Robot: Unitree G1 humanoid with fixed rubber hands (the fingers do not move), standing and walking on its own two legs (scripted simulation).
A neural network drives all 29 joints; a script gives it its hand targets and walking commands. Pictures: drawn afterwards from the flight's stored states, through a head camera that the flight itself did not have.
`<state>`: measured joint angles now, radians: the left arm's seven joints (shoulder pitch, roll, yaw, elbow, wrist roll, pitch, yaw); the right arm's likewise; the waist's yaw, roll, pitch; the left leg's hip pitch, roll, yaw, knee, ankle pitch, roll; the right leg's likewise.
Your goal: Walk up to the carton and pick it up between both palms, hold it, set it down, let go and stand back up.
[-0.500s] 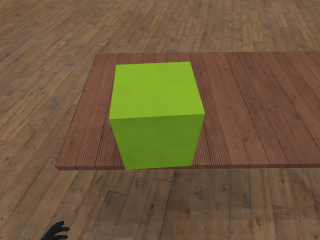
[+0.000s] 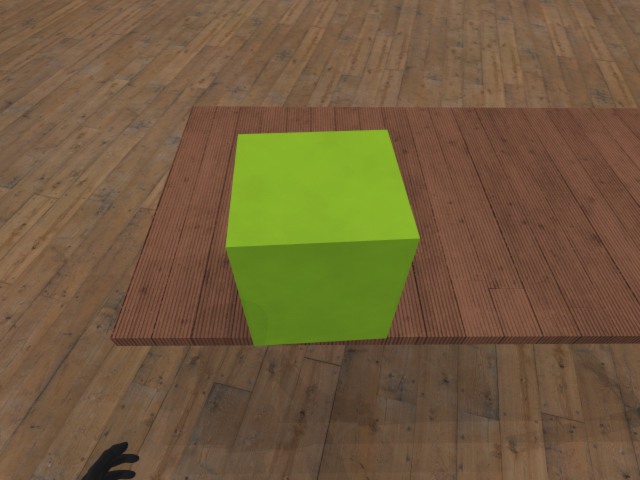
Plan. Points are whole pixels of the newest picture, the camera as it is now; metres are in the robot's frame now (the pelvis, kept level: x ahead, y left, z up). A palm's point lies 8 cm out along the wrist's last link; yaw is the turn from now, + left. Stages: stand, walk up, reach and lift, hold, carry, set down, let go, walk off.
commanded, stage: walk up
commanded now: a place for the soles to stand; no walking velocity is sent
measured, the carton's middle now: (317, 243) +0.43 +0.02 +0.03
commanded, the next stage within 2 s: reach and lift in 0.54 s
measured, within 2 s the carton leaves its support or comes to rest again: neither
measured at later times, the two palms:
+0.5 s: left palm out of the picture +0.11 +0.29 -0.10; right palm out of the picture +0.08 -0.31 -0.11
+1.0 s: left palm (110, 443) +0.17 +0.27 -0.07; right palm out of the picture +0.13 -0.29 -0.08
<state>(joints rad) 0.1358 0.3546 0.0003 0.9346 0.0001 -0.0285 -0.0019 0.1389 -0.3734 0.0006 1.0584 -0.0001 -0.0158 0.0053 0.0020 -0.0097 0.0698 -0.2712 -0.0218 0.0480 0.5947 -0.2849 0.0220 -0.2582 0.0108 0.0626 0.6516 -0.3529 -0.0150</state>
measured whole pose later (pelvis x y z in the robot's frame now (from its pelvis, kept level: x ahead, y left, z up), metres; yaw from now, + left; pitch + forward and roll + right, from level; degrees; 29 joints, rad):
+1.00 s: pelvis -0.01 +0.00 +0.00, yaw +0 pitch -4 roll +1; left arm 0.08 0.35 0.00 0.50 0.00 0.33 0.02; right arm 0.11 -0.37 -0.03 0.86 0.00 -0.17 0.08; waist 0.00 -0.03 0.12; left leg -0.26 -0.01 0.05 0.60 -0.28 0.01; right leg -0.24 0.02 0.06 0.65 -0.34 -0.01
